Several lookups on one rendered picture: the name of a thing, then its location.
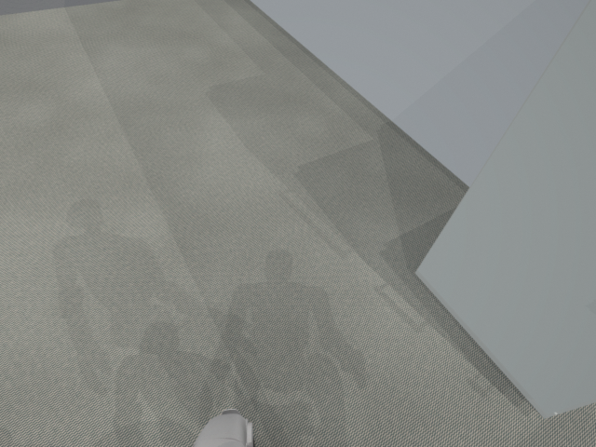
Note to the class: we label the robot left shin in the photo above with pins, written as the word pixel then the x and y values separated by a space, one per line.
pixel 231 411

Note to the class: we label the fridge door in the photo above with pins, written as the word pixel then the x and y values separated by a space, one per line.
pixel 517 261

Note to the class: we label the robot left thigh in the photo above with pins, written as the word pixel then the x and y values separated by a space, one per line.
pixel 226 430

